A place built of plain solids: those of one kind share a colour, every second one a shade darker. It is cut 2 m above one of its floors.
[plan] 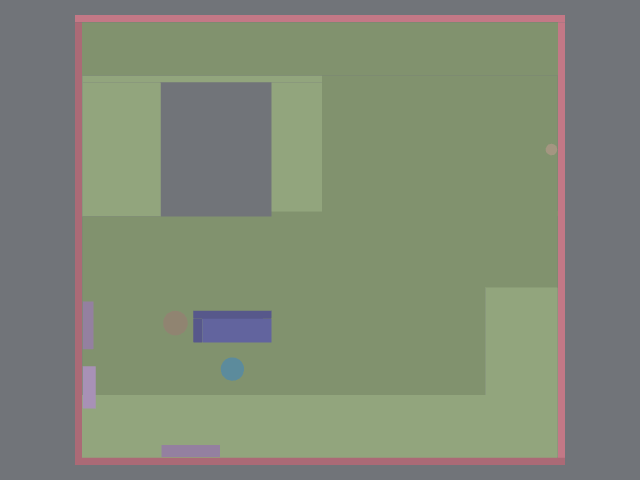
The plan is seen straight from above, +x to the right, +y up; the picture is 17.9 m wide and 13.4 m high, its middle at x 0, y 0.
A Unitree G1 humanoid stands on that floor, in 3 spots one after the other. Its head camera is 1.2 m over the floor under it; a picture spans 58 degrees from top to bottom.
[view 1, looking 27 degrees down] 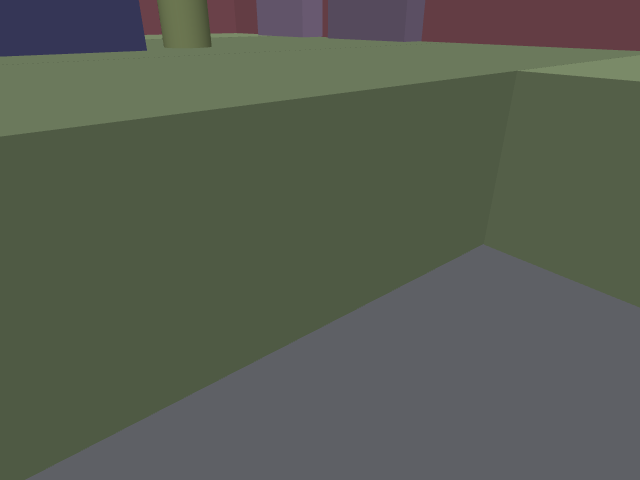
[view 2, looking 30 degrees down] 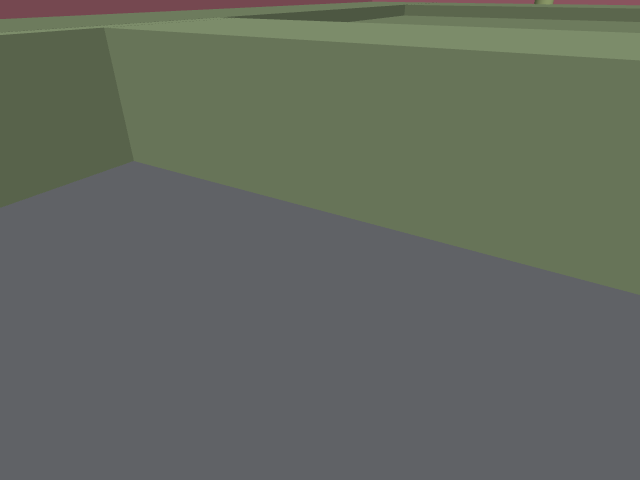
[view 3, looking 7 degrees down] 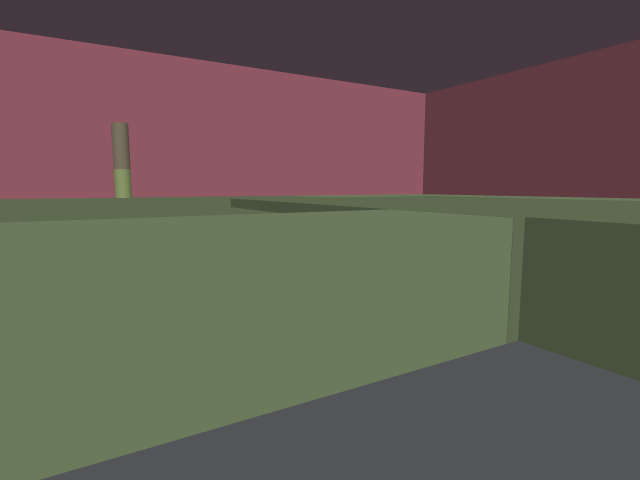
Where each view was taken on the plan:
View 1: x -2.24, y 1.83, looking -129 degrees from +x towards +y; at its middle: floor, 1.69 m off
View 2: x -3.46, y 1.38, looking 31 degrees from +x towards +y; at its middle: ground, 2.40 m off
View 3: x -3.37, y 3.68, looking -31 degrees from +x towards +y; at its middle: floor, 2.37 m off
